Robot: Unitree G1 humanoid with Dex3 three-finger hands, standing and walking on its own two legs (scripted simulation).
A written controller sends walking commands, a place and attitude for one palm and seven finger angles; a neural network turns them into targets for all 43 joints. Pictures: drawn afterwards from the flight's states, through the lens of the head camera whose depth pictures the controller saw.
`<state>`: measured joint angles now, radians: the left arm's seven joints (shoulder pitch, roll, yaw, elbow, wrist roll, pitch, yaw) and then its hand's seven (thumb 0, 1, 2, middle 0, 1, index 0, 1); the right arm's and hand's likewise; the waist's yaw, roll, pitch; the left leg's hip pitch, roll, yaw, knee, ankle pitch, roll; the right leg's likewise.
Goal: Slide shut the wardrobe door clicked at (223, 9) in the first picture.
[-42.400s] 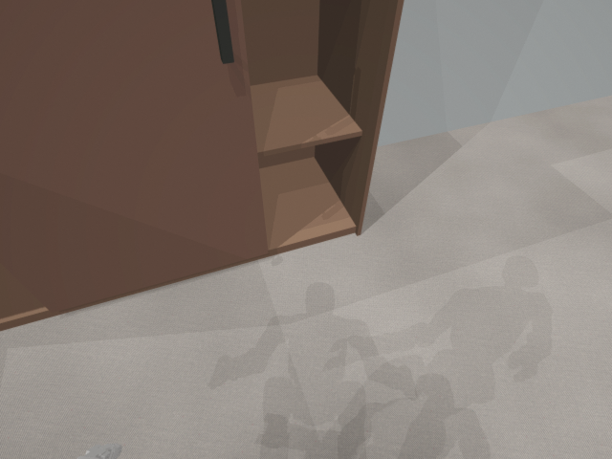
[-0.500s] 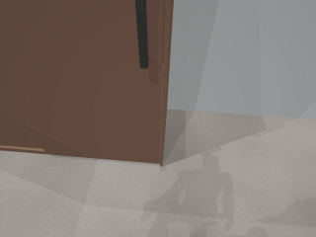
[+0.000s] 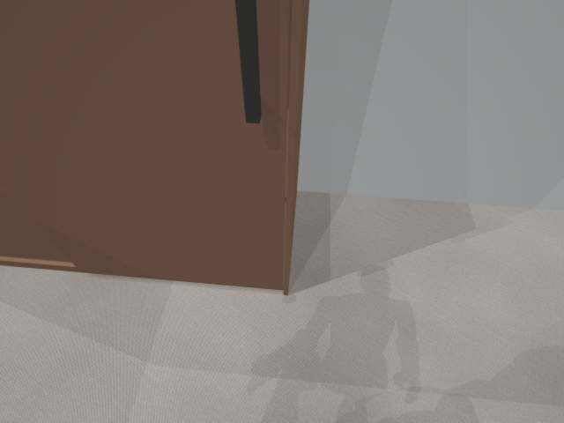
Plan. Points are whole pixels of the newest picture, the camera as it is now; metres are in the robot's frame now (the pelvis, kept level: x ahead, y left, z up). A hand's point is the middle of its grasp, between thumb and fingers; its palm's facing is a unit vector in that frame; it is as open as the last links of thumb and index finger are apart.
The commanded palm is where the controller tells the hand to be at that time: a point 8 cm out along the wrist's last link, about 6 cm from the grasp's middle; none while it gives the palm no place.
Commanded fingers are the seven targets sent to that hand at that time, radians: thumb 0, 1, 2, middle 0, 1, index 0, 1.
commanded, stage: look to check the result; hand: left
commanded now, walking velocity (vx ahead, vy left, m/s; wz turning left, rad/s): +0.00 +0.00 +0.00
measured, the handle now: (250, 28) +0.63 +0.09 +0.24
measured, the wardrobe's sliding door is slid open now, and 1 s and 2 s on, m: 0.00 0.00 0.00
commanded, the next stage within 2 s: stand and wait in 0.32 s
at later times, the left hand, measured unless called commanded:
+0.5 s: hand out of the picture +0.09 +0.21 -0.16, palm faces -0.01 -0.96 -0.28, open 7.4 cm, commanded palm none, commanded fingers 0.00 0.90 0.90 -0.20 -0.30 -0.20 -0.30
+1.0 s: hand out of the picture +0.09 +0.22 -0.16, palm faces -0.02 -0.95 -0.31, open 7.4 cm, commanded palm none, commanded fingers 0.00 0.90 0.90 -0.20 -0.30 -0.20 -0.30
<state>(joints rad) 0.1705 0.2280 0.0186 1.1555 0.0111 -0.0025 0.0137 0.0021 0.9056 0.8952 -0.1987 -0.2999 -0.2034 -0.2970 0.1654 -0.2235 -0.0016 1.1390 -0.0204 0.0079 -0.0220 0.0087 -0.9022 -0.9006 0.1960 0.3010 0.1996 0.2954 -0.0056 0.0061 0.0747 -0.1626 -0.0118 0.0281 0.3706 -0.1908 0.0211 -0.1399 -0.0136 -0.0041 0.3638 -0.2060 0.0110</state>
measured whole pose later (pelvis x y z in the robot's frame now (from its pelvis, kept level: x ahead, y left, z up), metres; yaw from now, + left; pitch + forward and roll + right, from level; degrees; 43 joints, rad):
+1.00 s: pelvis +0.02 -0.01 +0.00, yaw +0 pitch -1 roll +0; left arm 0.11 0.30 0.02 1.14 0.01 -0.01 0.01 0.00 0.90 0.90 -0.20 -0.30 -0.20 -0.30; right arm 0.11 -0.30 0.00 1.13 -0.02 0.00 -0.02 0.01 -0.90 -0.90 0.20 0.30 0.20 0.30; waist -0.01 0.00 0.06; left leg -0.10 0.01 0.03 0.31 -0.19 0.00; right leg -0.08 0.00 -0.01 0.31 -0.21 -0.01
